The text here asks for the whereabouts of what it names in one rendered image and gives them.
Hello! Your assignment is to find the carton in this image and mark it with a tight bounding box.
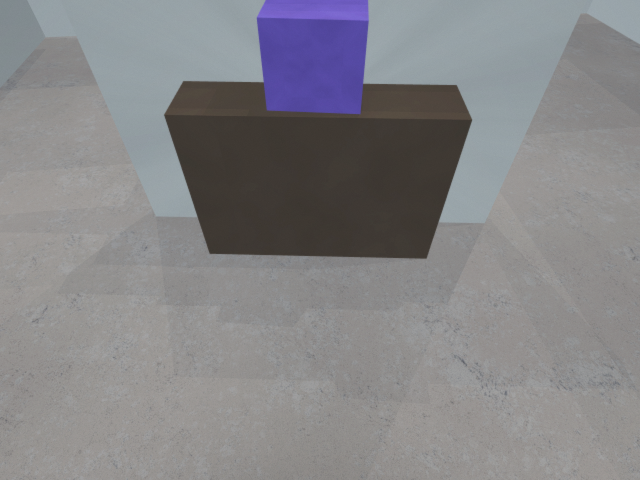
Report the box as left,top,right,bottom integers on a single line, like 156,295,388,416
257,0,369,114

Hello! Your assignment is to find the pedestal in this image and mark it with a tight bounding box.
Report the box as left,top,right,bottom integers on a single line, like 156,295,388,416
164,81,472,259

